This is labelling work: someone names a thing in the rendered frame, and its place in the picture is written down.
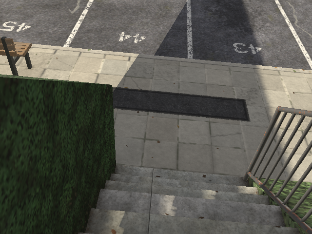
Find stairs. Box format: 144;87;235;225
78;165;300;234

